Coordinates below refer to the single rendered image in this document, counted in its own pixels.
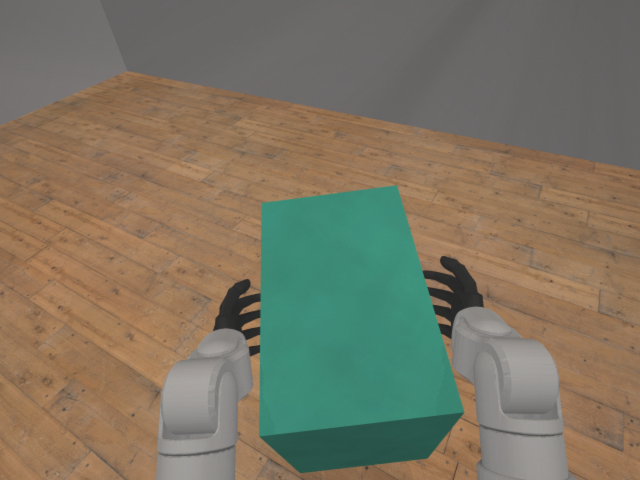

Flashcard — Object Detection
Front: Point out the robot left forearm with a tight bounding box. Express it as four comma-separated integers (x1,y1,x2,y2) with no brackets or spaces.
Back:
156,328,253,480

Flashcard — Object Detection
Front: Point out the robot right hand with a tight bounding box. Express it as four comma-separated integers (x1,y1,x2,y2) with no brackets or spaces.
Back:
423,256,484,339

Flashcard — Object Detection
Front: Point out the carton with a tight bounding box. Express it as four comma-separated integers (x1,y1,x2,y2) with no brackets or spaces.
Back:
259,185,464,473

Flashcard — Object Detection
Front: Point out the robot left hand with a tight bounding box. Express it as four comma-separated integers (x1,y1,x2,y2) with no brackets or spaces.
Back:
213,279,261,356

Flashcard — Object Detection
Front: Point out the robot right forearm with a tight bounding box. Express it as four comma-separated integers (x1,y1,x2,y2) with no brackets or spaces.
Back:
451,307,578,480

